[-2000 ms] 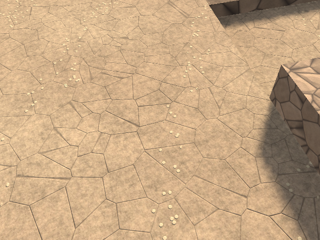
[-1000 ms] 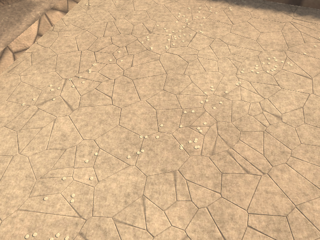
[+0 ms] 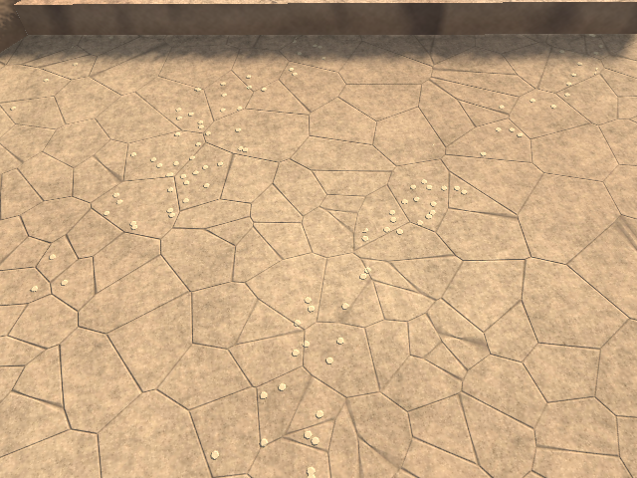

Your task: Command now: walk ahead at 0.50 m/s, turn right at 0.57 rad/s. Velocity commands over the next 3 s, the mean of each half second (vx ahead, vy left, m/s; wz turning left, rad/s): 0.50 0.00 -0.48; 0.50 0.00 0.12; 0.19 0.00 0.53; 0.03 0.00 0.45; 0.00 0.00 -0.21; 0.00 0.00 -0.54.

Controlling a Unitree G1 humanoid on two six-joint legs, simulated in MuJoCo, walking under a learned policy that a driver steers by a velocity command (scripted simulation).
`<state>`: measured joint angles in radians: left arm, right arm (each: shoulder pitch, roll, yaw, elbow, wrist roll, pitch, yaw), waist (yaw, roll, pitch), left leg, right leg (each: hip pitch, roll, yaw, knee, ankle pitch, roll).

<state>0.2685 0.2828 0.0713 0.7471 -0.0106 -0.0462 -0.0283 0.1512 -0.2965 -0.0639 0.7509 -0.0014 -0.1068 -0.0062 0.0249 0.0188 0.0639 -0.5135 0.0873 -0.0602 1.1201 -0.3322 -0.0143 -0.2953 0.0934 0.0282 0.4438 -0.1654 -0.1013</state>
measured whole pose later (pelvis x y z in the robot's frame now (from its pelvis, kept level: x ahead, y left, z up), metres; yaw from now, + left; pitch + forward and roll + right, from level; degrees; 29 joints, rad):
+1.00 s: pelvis +0.53 -0.07 +0.00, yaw -7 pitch +1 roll -1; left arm 0.24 0.25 0.06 0.77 0.01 -0.09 -0.02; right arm 0.27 -0.32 -0.07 0.83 0.03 -0.04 0.00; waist 0.01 0.05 0.02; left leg -0.57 0.08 -0.05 1.11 -0.29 0.00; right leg -0.20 0.01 -0.11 0.36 -0.18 -0.04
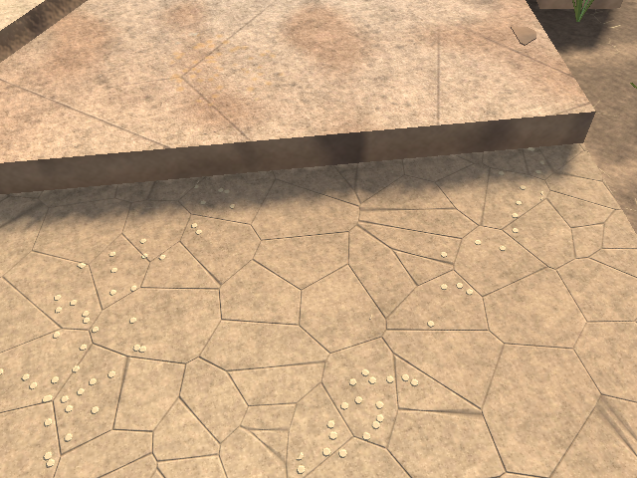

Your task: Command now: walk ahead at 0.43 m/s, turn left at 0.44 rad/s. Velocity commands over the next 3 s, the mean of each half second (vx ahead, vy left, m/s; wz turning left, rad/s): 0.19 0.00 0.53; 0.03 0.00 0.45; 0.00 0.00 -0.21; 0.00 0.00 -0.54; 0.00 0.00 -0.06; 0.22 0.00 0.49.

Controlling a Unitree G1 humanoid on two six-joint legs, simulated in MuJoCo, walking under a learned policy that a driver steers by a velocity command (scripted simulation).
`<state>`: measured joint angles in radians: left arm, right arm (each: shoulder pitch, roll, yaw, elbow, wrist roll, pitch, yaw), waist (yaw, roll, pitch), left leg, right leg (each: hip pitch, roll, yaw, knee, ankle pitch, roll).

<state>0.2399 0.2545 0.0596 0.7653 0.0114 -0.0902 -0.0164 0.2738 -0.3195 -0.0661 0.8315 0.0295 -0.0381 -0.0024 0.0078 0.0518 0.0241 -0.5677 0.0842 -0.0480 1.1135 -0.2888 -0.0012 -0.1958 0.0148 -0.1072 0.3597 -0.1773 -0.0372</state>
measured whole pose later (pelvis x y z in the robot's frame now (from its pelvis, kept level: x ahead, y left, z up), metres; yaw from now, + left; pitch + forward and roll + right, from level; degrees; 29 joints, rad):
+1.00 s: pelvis +0.22 +0.00 +0.00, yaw +30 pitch +1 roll +1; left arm 0.18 0.25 0.05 0.75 0.01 0.01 0.02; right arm 0.18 -0.31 -0.08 0.66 0.01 0.06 -0.02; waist 0.03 0.03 0.04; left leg -0.38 -0.03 -0.09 0.82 -0.43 -0.09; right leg -0.26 -0.03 0.02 0.47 -0.23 0.00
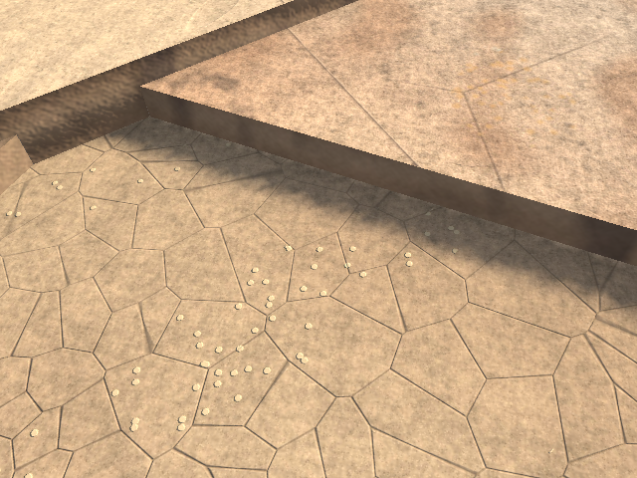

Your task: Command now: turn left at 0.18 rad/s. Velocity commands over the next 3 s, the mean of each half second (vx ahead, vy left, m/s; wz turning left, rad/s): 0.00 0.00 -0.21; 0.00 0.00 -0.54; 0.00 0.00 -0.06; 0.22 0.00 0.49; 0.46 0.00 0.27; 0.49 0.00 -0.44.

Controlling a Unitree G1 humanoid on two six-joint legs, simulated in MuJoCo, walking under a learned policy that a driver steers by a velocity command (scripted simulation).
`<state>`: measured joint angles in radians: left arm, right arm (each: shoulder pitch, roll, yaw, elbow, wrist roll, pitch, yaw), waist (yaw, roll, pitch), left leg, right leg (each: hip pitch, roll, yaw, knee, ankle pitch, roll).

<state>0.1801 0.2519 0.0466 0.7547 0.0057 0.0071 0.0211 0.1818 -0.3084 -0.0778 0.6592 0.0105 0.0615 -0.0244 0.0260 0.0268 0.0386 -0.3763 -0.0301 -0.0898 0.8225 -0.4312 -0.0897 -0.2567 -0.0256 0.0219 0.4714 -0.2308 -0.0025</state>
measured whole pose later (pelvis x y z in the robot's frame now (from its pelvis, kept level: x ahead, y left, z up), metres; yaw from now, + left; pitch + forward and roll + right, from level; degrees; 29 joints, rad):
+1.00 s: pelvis +0.01 -0.02 +0.00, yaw -28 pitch +2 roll +2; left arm 0.18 0.32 0.07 0.63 -0.01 0.05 0.02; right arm 0.11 -0.31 -0.08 0.74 0.01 -0.02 -0.03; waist 0.03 0.00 0.05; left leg -0.38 -0.04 -0.13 0.69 -0.35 -0.09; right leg -0.28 0.14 0.23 0.49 -0.21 -0.07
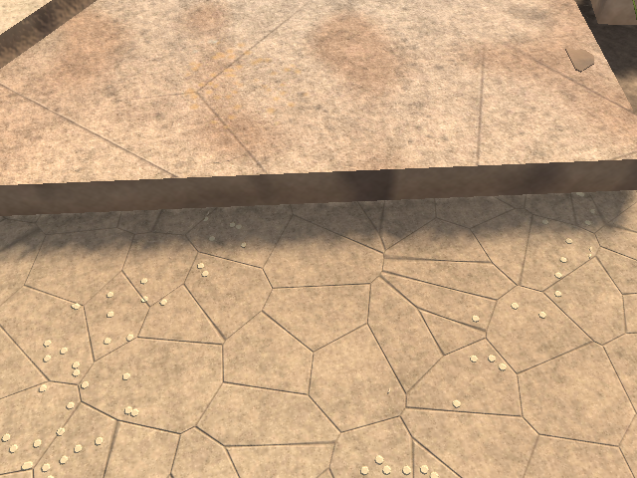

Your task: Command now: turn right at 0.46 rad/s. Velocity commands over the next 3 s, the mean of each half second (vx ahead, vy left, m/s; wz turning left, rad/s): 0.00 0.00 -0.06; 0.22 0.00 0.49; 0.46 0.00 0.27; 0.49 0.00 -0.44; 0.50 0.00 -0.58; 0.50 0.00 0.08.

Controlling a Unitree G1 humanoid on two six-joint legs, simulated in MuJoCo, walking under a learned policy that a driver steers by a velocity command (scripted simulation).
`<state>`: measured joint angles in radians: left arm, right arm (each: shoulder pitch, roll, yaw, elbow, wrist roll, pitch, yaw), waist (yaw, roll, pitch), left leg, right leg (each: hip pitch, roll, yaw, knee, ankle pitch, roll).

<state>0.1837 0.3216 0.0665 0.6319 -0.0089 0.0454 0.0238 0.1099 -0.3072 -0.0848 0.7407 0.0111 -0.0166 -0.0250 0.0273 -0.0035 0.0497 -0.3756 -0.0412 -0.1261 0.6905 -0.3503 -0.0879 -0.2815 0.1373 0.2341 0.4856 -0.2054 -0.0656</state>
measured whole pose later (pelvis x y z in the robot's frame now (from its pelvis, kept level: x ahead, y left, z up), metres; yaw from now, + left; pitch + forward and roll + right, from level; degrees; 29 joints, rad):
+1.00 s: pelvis +0.08 +0.08 +0.01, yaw +18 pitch +1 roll -3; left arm 0.11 0.32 0.08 0.68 0.00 -0.08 -0.01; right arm 0.42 -0.27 -0.03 0.74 0.01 -0.05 -0.01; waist -0.06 -0.03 0.03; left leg -0.05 -0.05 -0.11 0.30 -0.27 0.08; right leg -0.61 -0.04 0.06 0.78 -0.07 0.05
